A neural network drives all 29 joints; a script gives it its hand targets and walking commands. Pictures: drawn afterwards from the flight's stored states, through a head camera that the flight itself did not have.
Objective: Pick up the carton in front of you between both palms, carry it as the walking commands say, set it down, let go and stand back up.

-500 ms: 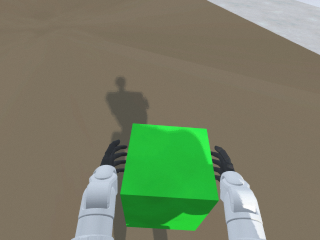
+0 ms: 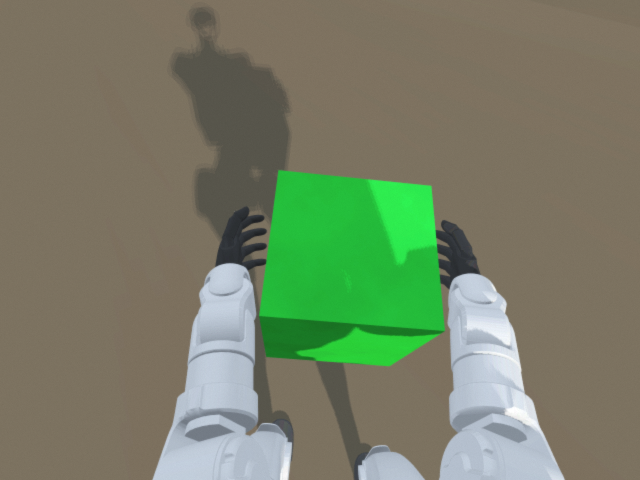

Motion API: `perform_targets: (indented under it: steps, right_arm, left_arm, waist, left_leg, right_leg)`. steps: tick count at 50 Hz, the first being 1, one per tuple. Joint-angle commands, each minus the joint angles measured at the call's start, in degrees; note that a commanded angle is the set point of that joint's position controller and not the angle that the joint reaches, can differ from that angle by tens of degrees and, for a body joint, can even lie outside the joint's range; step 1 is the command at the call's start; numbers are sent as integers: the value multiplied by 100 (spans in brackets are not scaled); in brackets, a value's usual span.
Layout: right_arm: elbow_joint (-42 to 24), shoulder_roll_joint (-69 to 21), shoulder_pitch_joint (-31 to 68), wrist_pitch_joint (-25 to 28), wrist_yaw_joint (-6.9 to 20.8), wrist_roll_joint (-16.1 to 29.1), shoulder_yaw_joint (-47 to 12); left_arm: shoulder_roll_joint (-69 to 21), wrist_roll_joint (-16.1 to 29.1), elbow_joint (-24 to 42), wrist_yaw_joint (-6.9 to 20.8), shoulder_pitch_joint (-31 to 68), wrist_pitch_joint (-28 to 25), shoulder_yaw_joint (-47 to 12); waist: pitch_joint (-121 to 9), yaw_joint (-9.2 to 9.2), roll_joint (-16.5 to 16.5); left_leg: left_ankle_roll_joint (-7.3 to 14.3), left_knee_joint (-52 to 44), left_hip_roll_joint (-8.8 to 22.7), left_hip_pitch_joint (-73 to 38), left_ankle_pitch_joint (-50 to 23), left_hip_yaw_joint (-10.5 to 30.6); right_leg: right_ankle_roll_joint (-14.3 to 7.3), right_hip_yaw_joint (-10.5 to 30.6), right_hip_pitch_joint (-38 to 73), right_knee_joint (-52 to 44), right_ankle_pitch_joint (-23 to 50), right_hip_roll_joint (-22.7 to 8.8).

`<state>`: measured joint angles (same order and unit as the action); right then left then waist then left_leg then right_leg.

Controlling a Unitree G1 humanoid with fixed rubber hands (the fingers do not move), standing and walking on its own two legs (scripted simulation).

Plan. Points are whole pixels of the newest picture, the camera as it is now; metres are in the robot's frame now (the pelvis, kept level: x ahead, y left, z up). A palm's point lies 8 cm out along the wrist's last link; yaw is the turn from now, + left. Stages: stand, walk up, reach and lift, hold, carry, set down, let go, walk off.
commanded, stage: set down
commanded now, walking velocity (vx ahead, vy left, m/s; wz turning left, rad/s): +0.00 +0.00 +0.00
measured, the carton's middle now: (340, 279) +0.39 -0.02 -0.11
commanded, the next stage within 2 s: none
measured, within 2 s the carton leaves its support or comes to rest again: neither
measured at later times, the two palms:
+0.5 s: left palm (252, 276) +0.43 +0.13 -0.19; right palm (421, 283) +0.42 -0.17 -0.19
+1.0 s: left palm (252, 286) +0.47 +0.15 -0.36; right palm (388, 293) +0.46 -0.15 -0.36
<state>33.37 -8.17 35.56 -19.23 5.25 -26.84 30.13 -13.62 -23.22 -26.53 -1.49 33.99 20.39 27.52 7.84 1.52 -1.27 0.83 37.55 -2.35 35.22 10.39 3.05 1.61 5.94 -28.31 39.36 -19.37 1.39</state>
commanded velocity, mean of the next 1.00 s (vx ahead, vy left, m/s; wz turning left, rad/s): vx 0.00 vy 0.00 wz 0.00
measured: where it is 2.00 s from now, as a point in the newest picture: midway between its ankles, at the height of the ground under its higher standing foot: outside the picture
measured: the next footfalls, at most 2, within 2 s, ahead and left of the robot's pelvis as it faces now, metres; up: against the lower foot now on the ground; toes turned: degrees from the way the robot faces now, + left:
none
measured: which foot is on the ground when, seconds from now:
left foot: down 0.00-1.00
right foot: down 0.00-1.00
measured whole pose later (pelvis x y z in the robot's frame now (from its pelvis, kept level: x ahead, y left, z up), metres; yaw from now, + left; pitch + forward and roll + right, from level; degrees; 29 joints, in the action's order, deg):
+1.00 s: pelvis -0.04 -0.01 -0.25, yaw -5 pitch +50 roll -6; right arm 37.2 -0.5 62.5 -17.0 -5.1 -9.2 26.7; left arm 2.7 -13.3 -37.0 -1.6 65.0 16.3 26.1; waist -5.6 -1.0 -2.2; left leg -2.3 96.2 -5.3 122.2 23.6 7.2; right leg 4.4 2.9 -113.7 99.5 -36.3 7.9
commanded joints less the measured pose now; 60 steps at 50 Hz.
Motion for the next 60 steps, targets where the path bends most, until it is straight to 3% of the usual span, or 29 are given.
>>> perform_targets:
  steps: [1, 2, 4, 5, 6, 12, 13, 14, 15, 21, 22, 23, 24, 26, 29, 30, 33, 36, 39, 40, 41, 46, 48, 49, 54, 57, 58, 59, 60]
  right_arm:
    - [175, -3452, 3278, 1035, 881, 1072, -2674]
    - [93, -3781, 3451, 1168, 882, 1350, -2873]
    - [-9, -3796, 3025, 1323, 905, 1461, -3097]
    - [-127, -4067, 2989, 1312, 919, 1551, -3455]
    - [172, -3706, 3213, 1261, 916, 1456, -3130]
    - [-691, -4491, 4315, 928, 963, 2151, -4010]
    - [-164, -4528, 4251, 704, 981, 2159, -3804]
    - [130, -4423, 3907, 569, 977, 1793, -3576]
    - [74, -4568, 4273, 502, 1065, 1849, -3506]
    - [475, -4970, 4362, 342, 942, 1939, -3221]
    - [202, -4733, 4402, 483, 912, 1970, -3286]
    - [44, -4443, 4582, 485, 875, 1926, -3512]
    - [319, -4426, 4570, 511, 778, 2007, -3188]
    - [457, -4462, 4722, 492, 730, 1983, -3180]
    - [16, -3849, 5410, 509, 599, 1905, -3121]
    - [658, -4554, 4893, 373, 546, 1953, -3012]
    - [603, -4638, 5142, 400, 535, 2028, -3241]
    - [313, -4635, 5695, 538, 382, 2337, -3373]
    - [-80, -4494, 5981, 523, 217, 2427, -3631]
    - [-80, -4533, 6057, 502, 295, 2556, -3734]
    - [-258, -4087, 6356, 576, 276, 2563, -3651]
    - [117, -4012, 6355, 454, 444, 2445, -3387]
    - [487, -3984, 6229, 421, 384, 2324, -2986]
    - [-38, -3806, 6829, 569, 369, 2661, -3266]
    - [299, -3226, 7371, 551, 314, 2613, -3080]
    - [740, -3295, 7221, 447, 356, 2417, -2818]
    - [652, -3090, 7213, 494, 386, 2291, -2606]
    - [654, -3539, 7268, 502, 403, 2502, -2849]
    - [353, -3225, 7693, 581, 391, 2607, -2909]
  left_arm:
    - [-3886, 835, -633, 785, 2928, -963, -2639]
    - [-4007, 767, -481, 679, 2891, -1107, -2948]
    - [-4159, 936, -430, 583, 2715, -1277, -3268]
    - [-4678, 1177, -247, 557, 2801, -1283, -3585]
    - [-4356, 1141, -615, 587, 2771, -1178, -3468]
    - [-4706, 1709, -92, 778, 4112, -828, -4381]
    - [-4547, 1470, -394, 846, 3819, -713, -3876]
    - [-4529, 1422, -589, 920, 3895, -622, -3710]
    - [-4410, 1074, -1029, 984, 3500, -451, -3354]
    - [-4105, 1270, -991, 1388, 4331, -468, -3153]
    - [-4318, 1102, -1364, 1360, 4012, -433, -3097]
    - [-4266, 1363, -1252, 1349, 4058, -508, -3161]
    - [-4191, 1214, -1455, 1318, 4188, -488, -3183]
    - [-3905, 1061, -1435, 1230, 4460, -490, -2913]
    - [-4088, 1196, -1845, 1299, 4655, -341, -2790]
    - [-3778, 1112, -1448, 1328, 4703, -467, -2732]
    - [-3776, 1295, -1416, 1396, 5242, -549, -2744]
    - [-3585, 1269, -1455, 1330, 5243, -557, -2971]
    - [-3733, 1637, -1384, 1382, 5376, -527, -3098]
    - [-3462, 1446, -1233, 1374, 5356, -465, -3072]
    - [-3740, 1594, -1537, 1337, 5439, -332, -3239]
    - [-3722, 1359, -1947, 1247, 5545, -235, -2886]
    - [-3159, 1715, -1357, 1215, 6584, -347, -3194]
    - [-3330, 1585, -1518, 1190, 6187, -313, -3043]
    - [-3293, 1606, -1912, 1106, 6511, -254, -2996]
    - [-3013, 1378, -2741, 1089, 6336, -177, -2294]
    - [-3013, 1514, -2388, 1147, 6126, -223, -2533]
    - [-2866, 1548, -2386, 1182, 6246, -292, -2649]
    - [-3094, 1722, -2022, 1209, 6726, -299, -3000]
  waist:
    - [-3417, 77, 259]
    - [-4011, -232, 368]
    - [-5082, 197, 370]
    - [-5841, -107, 517]
    - [-5552, 284, 232]
    - [-7085, 237, 347]
    - [-6661, -250, 325]
    - [-6241, 400, 122]
    - [-5780, -239, 33]
    - [-6205, -146, -250]
    - [-6371, -337, 443]
    - [-6503, 102, -158]
    - [-6112, -174, 466]
    - [-6225, -462, 314]
    - [-6566, 146, 200]
    - [-6679, -321, 226]
    - [-6886, -142, -209]
    - [-7371, -666, 165]
    - [-7589, -210, -25]
    - [-8133, -712, 60]
    - [-7893, -128, 284]
    - [-7081, -463, 406]
    - [-7333, 166, 459]
    - [-7588, -358, 737]
    - [-7444, -252, 1200]
    - [-6411, -430, 723]
    - [-6674, -139, 606]
    - [-6858, -438, 365]
    - [-7305, -265, 790]
  left_leg:
    - [-347, 967, -393, -1866, -1086, -97]
    - [-271, 983, -353, -2213, -1229, 116]
    - [-193, 1543, -286, -2440, -2530, 137]
    - [-220, 1868, -469, -2572, -3178, 83]
    - [-228, 2058, -287, -2144, -2754, 182]
    - [-212, 2549, -586, -931, -1453, -130]
    - [-184, 2438, -575, -614, -1133, -211]
    - [-163, 2700, -586, 104, -524, -287]
    - [-116, 2470, -641, 132, -247, -178]
    - [-31, 3207, -577, 1497, -714, -445]
    - [-143, 3296, -672, 1628, -818, -490]
    - [-145, 3505, -567, 1780, -1041, -373]
    - [-158, 3644, -591, 2050, -876, -425]
    - [-236, 3708, -641, 2516, -902, -612]
    - [-172, 4025, -550, 2740, -162, -499]
    - [-207, 3946, -643, 2899, -169, -694]
    - [-164, 4447, -634, 3561, -330, -734]
    - [-174, 4757, -662, 3287, -811, -816]
    - [-203, 5112, -632, 3622, -1054, -600]
    - [-144, 5138, -628, 2944, -1207, -717]
    - [-224, 5287, -550, 2937, -961, -570]
    - [-262, 5551, -603, 3282, -755, -609]
    - [-392, 5618, -568, 3278, -717, -566]
    - [-338, 5835, -473, 2931, -1299, -571]
    - [-333, 6048, -448, 2767, -521, -427]
    - [-322, 6105, -564, 3718, -67, -655]
    - [-347, 6225, -477, 3735, -2, -504]
    - [-269, 6251, -453, 3716, -383, -539]
    - [-339, 6498, -455, 3377, -607, -537]
  right_leg:
    - [-238, -482, -2278, 413, 692, 645]
    - [-282, -540, -2659, 737, 529, 753]
    - [-140, -702, -3148, 1103, 1073, 837]
    - [-64, -567, -3076, 1194, 1432, 783]
    - [-53, -685, -4019, 1269, 955, 788]
    - [-61, -713, -3618, 2134, 923, 809]
    - [-2, -756, -4154, 2149, 573, 817]
    - [6, -798, -3961, 2129, 234, 777]
    - [13, -892, -4566, 2278, -68, 842]
    - [129, -860, -4892, 2719, 504, 908]
    - [-22, -786, -5112, 2885, 438, 902]
    - [66, -939, -5232, 2959, 584, 895]
    - [36, -728, -5629, 3078, 399, 856]
    - [64, -720, -5656, 3231, 636, 916]
    - [141, -928, -5654, 3444, 225, 931]
    - [146, -832, -5576, 3505, 109, 941]
    - [127, -849, -5701, 3808, 418, 927]
    - [221, -852, -5762, 4215, 615, 987]
    - [251, -911, -5836, 4494, 855, 993]
    - [329, -1001, -6267, 4624, 698, 1003]
    - [244, -1128, -6339, 4699, 477, 1039]
    - [170, -1155, -7468, 5041, -20, 982]
    - [155, -1281, -7726, 5199, -103, 1081]
    - [145, -1253, -7821, 5371, 107, 1036]
    - [89, -1251, -8048, 5761, -539, 1037]
    - [92, -1168, -8387, 5758, -842, 970]
    - [188, -1364, -8147, 5992, -648, 1033]
    - [197, -1305, -8135, 6019, -527, 981]
    - [160, -1338, -8249, 6137, -483, 1002]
